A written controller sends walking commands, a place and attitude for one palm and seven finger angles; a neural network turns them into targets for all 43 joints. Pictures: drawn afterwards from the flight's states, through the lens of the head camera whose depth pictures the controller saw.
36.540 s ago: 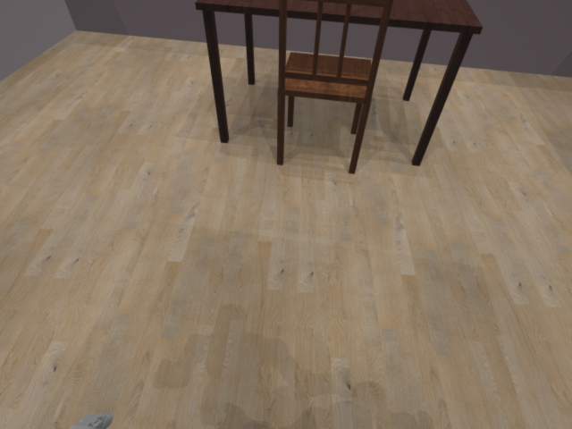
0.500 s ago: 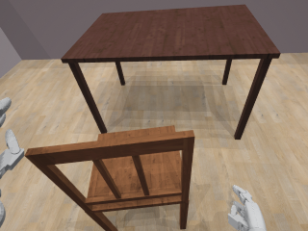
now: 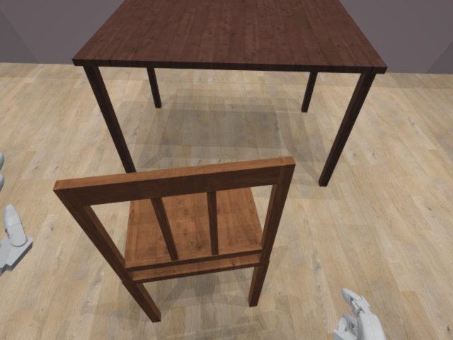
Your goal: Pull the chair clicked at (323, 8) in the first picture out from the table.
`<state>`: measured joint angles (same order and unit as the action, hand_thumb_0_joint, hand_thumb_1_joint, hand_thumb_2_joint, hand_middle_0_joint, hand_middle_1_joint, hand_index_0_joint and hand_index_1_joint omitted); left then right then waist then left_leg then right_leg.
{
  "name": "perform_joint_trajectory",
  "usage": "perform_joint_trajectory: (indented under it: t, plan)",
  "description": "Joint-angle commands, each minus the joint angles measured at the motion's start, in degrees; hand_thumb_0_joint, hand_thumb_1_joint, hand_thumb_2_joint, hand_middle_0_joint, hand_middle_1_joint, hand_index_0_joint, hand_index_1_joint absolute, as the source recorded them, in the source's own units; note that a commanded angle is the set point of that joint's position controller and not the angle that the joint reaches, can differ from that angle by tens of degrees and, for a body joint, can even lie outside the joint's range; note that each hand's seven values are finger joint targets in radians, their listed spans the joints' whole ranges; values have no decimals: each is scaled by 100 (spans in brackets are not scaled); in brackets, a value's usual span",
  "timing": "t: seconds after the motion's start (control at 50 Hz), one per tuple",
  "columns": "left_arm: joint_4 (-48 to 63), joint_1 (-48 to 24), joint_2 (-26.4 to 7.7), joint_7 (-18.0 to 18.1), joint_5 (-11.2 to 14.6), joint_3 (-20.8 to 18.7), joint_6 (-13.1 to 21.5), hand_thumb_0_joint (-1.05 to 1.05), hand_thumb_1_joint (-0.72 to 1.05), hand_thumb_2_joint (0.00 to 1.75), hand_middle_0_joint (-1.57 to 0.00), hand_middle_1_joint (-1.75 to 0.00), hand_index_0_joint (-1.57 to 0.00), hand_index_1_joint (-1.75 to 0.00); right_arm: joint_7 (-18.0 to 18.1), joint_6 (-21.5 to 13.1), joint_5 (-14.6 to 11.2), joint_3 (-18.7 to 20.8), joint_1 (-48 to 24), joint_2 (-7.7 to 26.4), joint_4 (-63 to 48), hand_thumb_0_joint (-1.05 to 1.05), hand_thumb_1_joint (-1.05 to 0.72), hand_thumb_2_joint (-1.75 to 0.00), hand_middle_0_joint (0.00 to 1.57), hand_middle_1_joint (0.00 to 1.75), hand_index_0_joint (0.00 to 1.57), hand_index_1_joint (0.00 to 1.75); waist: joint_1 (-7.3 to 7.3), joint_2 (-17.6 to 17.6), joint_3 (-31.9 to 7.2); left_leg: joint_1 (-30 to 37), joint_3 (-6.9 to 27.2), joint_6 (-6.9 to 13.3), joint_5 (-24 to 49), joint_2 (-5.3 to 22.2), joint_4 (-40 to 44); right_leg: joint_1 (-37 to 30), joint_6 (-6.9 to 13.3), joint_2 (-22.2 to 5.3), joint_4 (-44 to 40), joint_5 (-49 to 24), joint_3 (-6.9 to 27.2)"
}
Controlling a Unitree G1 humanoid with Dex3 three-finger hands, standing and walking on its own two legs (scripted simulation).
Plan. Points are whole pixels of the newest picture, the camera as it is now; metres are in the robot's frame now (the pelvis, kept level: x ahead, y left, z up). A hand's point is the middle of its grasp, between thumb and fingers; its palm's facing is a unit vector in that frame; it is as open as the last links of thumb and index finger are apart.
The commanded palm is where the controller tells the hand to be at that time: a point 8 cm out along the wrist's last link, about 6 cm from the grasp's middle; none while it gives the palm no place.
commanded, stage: step back with the hand held close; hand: left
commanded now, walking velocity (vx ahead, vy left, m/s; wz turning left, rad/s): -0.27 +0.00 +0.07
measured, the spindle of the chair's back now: (166, 231) +0.36 +0.17 -0.09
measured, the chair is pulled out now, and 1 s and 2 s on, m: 0.57 0.57 0.57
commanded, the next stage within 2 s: stop stepping back and stand still in 0.54 s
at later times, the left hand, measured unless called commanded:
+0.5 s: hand out of the picture +0.12 +0.28 +0.18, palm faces +0.51 -0.74 -0.44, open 7.4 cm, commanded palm +0.06 +0.31 +0.19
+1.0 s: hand out of the picture +0.03 +0.28 +0.19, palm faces +0.56 -0.73 -0.40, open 7.4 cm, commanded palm -0.04 +0.31 +0.19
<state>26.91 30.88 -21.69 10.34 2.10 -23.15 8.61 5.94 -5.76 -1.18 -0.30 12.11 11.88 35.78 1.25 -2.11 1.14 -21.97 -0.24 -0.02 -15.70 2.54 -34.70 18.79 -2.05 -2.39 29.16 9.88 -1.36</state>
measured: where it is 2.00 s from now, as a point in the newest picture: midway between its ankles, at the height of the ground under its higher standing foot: outside the picture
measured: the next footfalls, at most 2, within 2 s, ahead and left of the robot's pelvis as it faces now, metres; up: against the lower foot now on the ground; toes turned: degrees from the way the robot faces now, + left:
right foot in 0.72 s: -0.09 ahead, -0.13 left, +0.00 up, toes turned +3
left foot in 0.96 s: -0.14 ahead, +0.12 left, +0.00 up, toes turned +6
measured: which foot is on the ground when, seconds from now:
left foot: down 0.00-0.72, up 0.74-0.94, down 0.96-1.00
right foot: down 0.00-0.52, up 0.54-0.70, down 0.72-1.00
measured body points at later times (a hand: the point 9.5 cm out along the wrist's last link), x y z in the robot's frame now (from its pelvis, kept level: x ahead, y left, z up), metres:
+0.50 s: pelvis -0.07 +0.01 -0.01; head -0.05 +0.02 +0.44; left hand +0.09 +0.31 +0.20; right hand +0.12 -0.23 -0.09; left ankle +0.07 +0.13 -0.72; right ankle +0.06 -0.15 -0.72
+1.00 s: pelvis -0.15 +0.00 +0.00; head -0.16 +0.01 +0.45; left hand -0.01 +0.32 +0.21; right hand +0.02 -0.23 -0.07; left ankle -0.18 +0.11 -0.73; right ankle -0.11 -0.14 -0.73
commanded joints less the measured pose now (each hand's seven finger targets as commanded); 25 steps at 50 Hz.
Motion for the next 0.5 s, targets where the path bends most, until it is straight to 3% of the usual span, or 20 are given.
perform_joint_trajectory:
  t: [0.0, 0.04, 0.06, 0.08, 0.14, 0.16, 0.22, 0.32, 0.34, 0.36, 0.4, 0.42, 0.44, 0.48]
  plan:
    - [1457, -584, -1269, 122, -55, -681, 385, 0, 90, 90, -20, -30, -20, -30, 91, -392, 66, 252, -579, 734, -898, 0, -90, -90, 20, 30, 20, 30, -93, 34, -340, 4, 546, 165, -1376, 291, 995, 196, 230, -314, -848, 1834, 446]
    - [1656, -476, -1484, 159, -75, -919, 456, 0, 90, 90, -20, -30, -20, -30, 127, -427, 27, 287, -635, 784, -931, 0, -90, -90, 20, 30, 20, 30, -67, -676, -468, -522, 849, 280, -1794, 553, 1584, -500, 138, -71, -277, 1543, 248]
    - [1686, -380, -1345, 152, -58, -898, 502, 0, 90, 90, -20, -30, -20, -30, 121, -454, 22, 272, -610, 752, -1003, 0, -90, -90, 20, 30, 20, 30, -66, -857, -531, -798, 955, 335, -1929, 655, 1726, -823, 128, 11, 53, 1318, 171]
    - [1796, -359, -1346, 136, -69, -925, 551, 0, 90, 90, -20, -30, -20, -30, 106, -491, 16, 285, -626, 777, -1033, 0, -90, -90, 20, 30, 20, 30, -55, -946, -555, -995, 1069, 371, -1969, 740, 1809, -1054, 120, 97, 319, 1019, 113]
    - [1287, 142, -1312, 91, -18, -1046, 573, 0, 90, 90, -20, -30, -20, -30, 89, -540, -26, 337, -606, 742, -973, 0, -90, -90, 20, 30, 20, 30, -42, -937, -585, -1173, 983, 385, -1951, 771, 1711, -1234, 120, 113, 459, 788, 131]
    - [1328, 116, -1184, 52, -13, -946, 590, 0, 90, 90, -20, -30, -20, -30, 69, -547, -10, 324, -553, 745, -1004, 0, -90, -90, 20, 30, 20, 30, -60, -870, -488, -1337, 959, 386, -2081, 768, 1669, -1205, 127, 126, 509, 863, 149]
    - [1307, -184, -1266, 17, -57, -968, 679, 0, 90, 90, -20, -30, -20, -30, 38, -617, 21, 355, -530, 777, -977, 0, -90, -90, 20, 30, 20, 30, -79, -487, -233, -1522, 781, 357, -2294, 623, 1281, -822, 182, 44, 274, 1253, 429]
    - [1558, -576, -1424, 69, -78, -932, 780, 0, 90, 90, -20, -30, -20, -30, -10, -660, 131, 348, -448, 736, -799, 0, -90, -90, 20, 30, 20, 30, -136, 466, -265, -114, 449, 105, -1774, 55, 22, 944, 526, -521, -1027, 2422, 1198]
    - [1479, -582, -1550, 100, -81, -1035, 781, 0, 90, 90, -20, -30, -20, -30, 7, -635, 158, 358, -470, 740, -670, 0, -90, -90, 20, 30, 20, 30, -130, 462, -316, 99, 430, 91, -1644, 40, -103, 1124, 590, -606, -1136, 2425, 1196]
    - [1514, -612, -1400, 105, -80, -905, 783, 0, 90, 90, -20, -30, -20, -30, -8, -610, 158, 341, -441, 709, -675, 0, -90, -90, 20, 30, 20, 30, -160, 552, -391, 250, 436, 61, -1586, 15, -243, 1271, 585, -646, -1126, 2566, 1129]
    - [1561, -643, -1455, 121, -96, -960, 809, 0, 90, 90, -20, -30, -20, -30, -27, -556, 146, 351, -446, 715, -630, 0, -90, -90, 20, 30, 20, 30, -174, 513, -548, 411, 516, 66, -1526, 59, -261, 1379, 514, -615, -1000, 2658, 908]
    - [1631, -668, -1452, 111, -89, -968, 820, 0, 90, 90, -20, -30, -20, -30, -28, -531, 140, 361, -433, 737, -630, 0, -90, -90, 20, 30, 20, 30, -190, 402, -572, 392, 598, 75, -1552, 115, -112, 1355, 466, -539, -845, 2642, 775]
    - [1714, -594, -1586, 122, -80, -1097, 826, 0, 90, 90, -20, -30, -20, -30, -10, -521, 127, 372, -519, 773, -618, 0, -90, -90, 20, 30, 20, 30, -165, -15, -629, 241, 768, 117, -1628, 263, 256, 1135, 415, -401, -523, 2498, 618]
    - [1978, -477, -1487, 82, -48, -1138, 836, 0, 90, 90, -20, -30, -20, -30, -7, -565, 112, 383, -642, 813, -789, 0, -90, -90, 20, 30, 20, 30, -120, -1037, -778, -978, 1372, 342, -2316, 899, 1576, -138, 180, 147, 1063, 2020, 75]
